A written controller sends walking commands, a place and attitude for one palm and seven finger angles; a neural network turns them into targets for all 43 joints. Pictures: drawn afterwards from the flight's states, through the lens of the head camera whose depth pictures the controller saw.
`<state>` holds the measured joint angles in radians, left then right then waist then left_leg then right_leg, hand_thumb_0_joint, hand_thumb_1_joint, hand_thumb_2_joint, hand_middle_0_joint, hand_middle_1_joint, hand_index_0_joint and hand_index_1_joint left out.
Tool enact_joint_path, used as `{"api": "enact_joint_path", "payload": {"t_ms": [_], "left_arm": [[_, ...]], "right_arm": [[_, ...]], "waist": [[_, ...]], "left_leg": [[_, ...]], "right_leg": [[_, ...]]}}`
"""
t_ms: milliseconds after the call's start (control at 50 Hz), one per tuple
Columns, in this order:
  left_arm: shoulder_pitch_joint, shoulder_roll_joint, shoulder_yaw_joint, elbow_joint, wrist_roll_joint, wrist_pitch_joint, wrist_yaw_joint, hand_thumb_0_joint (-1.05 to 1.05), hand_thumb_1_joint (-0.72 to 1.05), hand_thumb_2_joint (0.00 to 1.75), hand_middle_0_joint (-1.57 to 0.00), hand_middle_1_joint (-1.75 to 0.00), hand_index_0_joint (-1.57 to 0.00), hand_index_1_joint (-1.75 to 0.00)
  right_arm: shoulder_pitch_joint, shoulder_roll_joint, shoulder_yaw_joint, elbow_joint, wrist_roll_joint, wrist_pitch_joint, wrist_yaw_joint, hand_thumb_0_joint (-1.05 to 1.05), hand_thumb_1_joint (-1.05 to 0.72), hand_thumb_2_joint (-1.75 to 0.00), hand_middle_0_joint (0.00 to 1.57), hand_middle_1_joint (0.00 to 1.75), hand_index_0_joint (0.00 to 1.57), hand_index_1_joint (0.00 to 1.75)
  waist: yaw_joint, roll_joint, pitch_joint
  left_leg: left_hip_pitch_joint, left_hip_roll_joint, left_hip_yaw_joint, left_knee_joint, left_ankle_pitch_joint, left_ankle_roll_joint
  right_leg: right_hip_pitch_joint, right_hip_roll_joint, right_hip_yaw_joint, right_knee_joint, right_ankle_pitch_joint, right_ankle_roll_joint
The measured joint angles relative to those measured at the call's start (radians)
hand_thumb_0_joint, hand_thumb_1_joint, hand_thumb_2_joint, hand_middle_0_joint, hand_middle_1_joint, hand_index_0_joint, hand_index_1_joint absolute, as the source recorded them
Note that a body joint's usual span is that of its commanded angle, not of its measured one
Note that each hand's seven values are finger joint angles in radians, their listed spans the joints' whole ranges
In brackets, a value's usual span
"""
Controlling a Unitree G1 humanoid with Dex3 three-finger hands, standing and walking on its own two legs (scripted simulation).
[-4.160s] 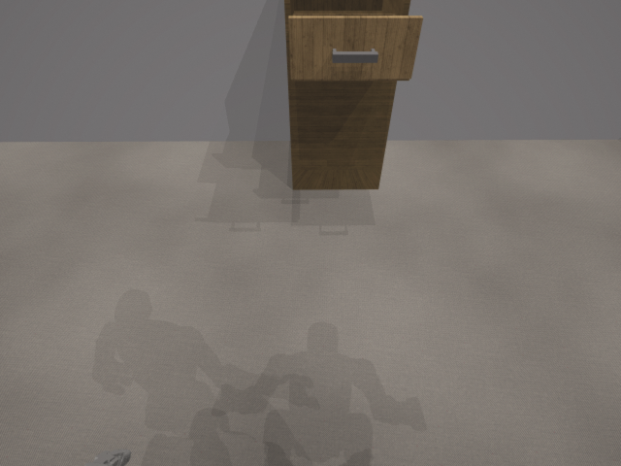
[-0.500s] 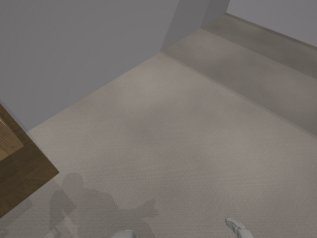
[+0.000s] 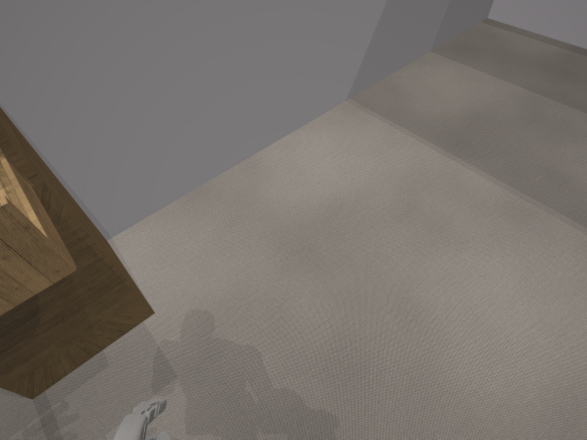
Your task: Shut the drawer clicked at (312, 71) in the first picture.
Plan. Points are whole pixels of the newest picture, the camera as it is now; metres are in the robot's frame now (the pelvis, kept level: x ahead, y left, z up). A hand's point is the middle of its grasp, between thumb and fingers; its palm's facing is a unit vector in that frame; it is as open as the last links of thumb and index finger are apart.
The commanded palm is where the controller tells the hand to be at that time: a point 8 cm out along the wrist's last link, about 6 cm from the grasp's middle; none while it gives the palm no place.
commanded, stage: turn to face it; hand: left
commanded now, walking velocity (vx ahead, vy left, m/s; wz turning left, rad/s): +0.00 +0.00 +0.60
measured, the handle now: out of the picture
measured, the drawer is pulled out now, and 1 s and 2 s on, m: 0.29 0.29 0.29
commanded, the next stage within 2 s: take the last steps up to it in 1.04 s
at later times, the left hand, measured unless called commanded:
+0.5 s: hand out of the picture -0.09 +0.19 -0.16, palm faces +0.40 -0.88 -0.27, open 7.4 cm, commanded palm none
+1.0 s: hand out of the picture -0.02 +0.20 -0.14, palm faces +0.53 -0.79 -0.30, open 7.4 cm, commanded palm none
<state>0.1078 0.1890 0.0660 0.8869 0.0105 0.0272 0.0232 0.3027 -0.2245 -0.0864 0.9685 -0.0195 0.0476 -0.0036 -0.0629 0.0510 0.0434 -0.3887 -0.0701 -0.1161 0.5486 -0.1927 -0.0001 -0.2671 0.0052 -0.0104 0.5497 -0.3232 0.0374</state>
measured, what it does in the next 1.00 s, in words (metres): steps on the spot, turning left: left foot, then right foot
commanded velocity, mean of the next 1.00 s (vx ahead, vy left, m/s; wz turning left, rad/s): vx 0.00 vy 0.00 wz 0.48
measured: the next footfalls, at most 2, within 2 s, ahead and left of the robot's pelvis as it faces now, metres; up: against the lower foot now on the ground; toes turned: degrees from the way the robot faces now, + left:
left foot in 0.52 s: -0.04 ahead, +0.11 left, +0.00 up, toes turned +29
right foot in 0.96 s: +0.08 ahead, -0.09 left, +0.00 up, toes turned +30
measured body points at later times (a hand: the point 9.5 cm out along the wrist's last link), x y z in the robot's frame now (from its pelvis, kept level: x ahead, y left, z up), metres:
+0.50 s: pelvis -0.02 -0.01 +0.00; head +0.03 +0.01 +0.45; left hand -0.11 +0.23 -0.14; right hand +0.20 -0.21 -0.13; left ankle -0.07 +0.10 -0.71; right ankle -0.01 -0.10 -0.73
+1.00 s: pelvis -0.01 -0.03 +0.00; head +0.03 -0.04 +0.45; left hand -0.05 +0.25 -0.12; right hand +0.17 -0.21 -0.16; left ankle -0.07 +0.09 -0.72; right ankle +0.05 -0.11 -0.73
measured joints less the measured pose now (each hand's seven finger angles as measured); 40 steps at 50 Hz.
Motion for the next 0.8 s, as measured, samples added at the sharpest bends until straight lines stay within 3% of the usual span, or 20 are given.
{"api": "enact_joint_path", "payload": {"t_ms": [60,120,200,360,460,520,540,580,660,800], "left_arm": [[0.021,-0.013,-0.017,-0.006,0.007,-0.002,0.004,0.01,0.91,0.90,-0.20,-0.30,-0.20,-0.30],[0.049,-0.020,-0.022,-0.003,0.006,-0.002,0.006,0.01,0.91,0.90,-0.20,-0.30,-0.21,-0.30],[0.076,-0.027,-0.029,0.002,0.006,-0.013,0.003,0.01,0.90,0.90,-0.20,-0.30,-0.21,-0.30],[0.150,-0.027,-0.034,0.020,0.019,-0.014,-0.002,0.01,0.90,0.90,-0.21,-0.30,-0.21,-0.30],[0.189,0.010,-0.021,0.047,0.025,0.000,-0.005,0.01,0.90,0.90,-0.21,-0.30,-0.21,-0.30],[0.214,0.042,-0.007,0.060,0.019,0.009,-0.008,0.01,0.90,0.90,-0.21,-0.30,-0.21,-0.30],[0.217,0.055,-0.002,0.065,0.015,0.015,-0.011,0.01,0.90,0.90,-0.21,-0.30,-0.21,-0.30],[0.203,0.080,0.005,0.076,0.013,0.040,-0.009,0.01,0.90,0.90,-0.20,-0.30,-0.21,-0.30],[0.166,0.092,0.015,0.075,0.014,0.056,-0.010,0.01,0.91,0.90,-0.20,-0.30,-0.20,-0.30],[0.092,0.074,0.006,0.025,0.009,0.038,-0.016,0.01,0.91,0.90,-0.20,-0.30,-0.20,-0.30]], "right_arm": [[-0.014,-0.014,-0.014,0.000,-0.004,0.018,0.002,0.01,-0.91,-0.90,0.20,0.30,0.20,0.29],[-0.030,-0.025,-0.018,-0.007,-0.007,0.024,0.012,0.01,-0.91,-0.90,0.20,0.30,0.19,0.29],[-0.054,-0.040,-0.019,-0.016,-0.006,0.027,0.020,0.01,-0.91,-0.90,0.20,0.30,0.19,0.29],[-0.142,-0.059,-0.010,-0.020,-0.003,0.046,0.020,0.01,-0.91,-0.90,0.20,0.30,0.19,0.29],[-0.210,-0.051,0.008,-0.051,0.003,0.030,0.023,0.01,-0.91,-0.90,0.20,0.30,0.19,0.29],[-0.228,-0.045,0.019,-0.081,0.003,0.009,0.026,0.01,-0.91,-0.90,0.20,0.30,0.19,0.29],[-0.233,-0.041,0.020,-0.088,0.001,-0.003,0.026,0.01,-0.91,-0.90,0.20,0.30,0.19,0.29],[-0.236,-0.029,0.029,-0.096,0.006,-0.018,0.026,0.01,-0.91,-0.90,0.20,0.30,0.19,0.29],[-0.213,-0.012,0.044,-0.092,0.002,-0.021,0.011,0.01,-0.91,-0.90,0.20,0.30,0.20,0.29],[-0.166,0.006,0.051,-0.072,0.001,-0.016,0.008,0.01,-0.90,-0.90,0.20,0.30,0.20,0.30]], "waist": [[0.002,0.020,-0.001],[0.006,0.012,-0.003],[0.013,0.002,0.008],[0.062,-0.023,0.037],[0.099,-0.055,0.056],[0.110,-0.073,0.049],[0.110,-0.084,0.047],[0.119,-0.108,0.055],[0.112,-0.096,0.041],[0.082,-0.067,0.031]], "left_leg": [[-0.093,-0.002,0.035,0.288,-0.213,-0.029],[-0.153,0.029,0.089,0.539,-0.194,-0.055],[-0.158,0.081,0.107,0.648,-0.144,-0.085],[-0.070,0.128,0.139,0.509,-0.205,-0.098],[0.024,0.120,0.199,0.280,-0.235,-0.071],[0.114,0.107,0.235,0.073,-0.121,-0.045],[0.121,0.095,0.234,0.050,-0.122,-0.008],[0.110,0.078,0.224,0.086,-0.155,0.029],[0.136,0.074,0.178,0.036,-0.131,0.031],[0.163,0.057,0.114,-0.054,-0.067,0.032]], "right_leg": [[0.019,-0.014,-0.046,-0.001,0.009,-0.068],[0.058,-0.043,-0.081,-0.045,0.024,-0.081],[0.086,-0.072,-0.138,-0.066,0.027,-0.084],[0.084,-0.121,-0.242,-0.032,-0.001,-0.079],[0.058,-0.154,-0.295,0.021,-0.024,-0.059],[0.030,-0.182,-0.330,0.099,-0.064,-0.036],[0.001,-0.196,-0.312,0.165,-0.085,-0.017],[-0.073,-0.185,-0.200,0.348,-0.197,0.019],[-0.177,-0.141,-0.082,0.560,-0.164,0.052],[-0.197,-0.112,-0.009,0.475,-0.084,0.070]]}}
